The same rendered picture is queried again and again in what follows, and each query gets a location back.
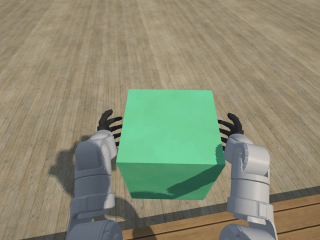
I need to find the robot right forearm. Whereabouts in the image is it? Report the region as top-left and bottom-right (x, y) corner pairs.
(224, 133), (278, 240)

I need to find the robot left upper arm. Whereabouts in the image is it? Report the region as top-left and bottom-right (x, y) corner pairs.
(67, 219), (123, 240)

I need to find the right robot hand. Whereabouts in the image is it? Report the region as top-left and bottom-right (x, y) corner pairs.
(217, 113), (244, 151)

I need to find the carton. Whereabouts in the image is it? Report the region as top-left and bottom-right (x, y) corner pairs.
(116, 89), (226, 201)

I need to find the left robot hand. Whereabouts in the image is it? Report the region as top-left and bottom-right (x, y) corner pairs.
(97, 109), (123, 147)

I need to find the robot right upper arm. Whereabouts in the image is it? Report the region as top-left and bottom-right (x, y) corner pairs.
(218, 223), (275, 240)

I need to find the robot left forearm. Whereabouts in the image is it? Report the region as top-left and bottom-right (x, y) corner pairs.
(65, 129), (118, 240)

